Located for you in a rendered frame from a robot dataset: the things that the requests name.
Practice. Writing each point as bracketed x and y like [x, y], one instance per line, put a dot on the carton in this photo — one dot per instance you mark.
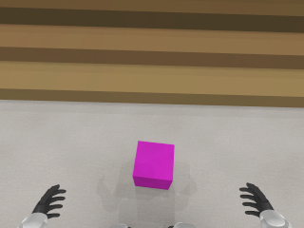
[154, 165]

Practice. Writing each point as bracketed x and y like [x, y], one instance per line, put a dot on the robot left hand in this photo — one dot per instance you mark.
[43, 206]

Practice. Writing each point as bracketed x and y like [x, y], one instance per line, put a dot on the robot right hand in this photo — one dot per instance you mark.
[261, 204]

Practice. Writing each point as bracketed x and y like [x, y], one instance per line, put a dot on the left robot forearm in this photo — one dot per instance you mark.
[34, 220]

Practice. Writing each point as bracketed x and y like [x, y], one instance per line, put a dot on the right robot forearm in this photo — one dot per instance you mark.
[272, 219]

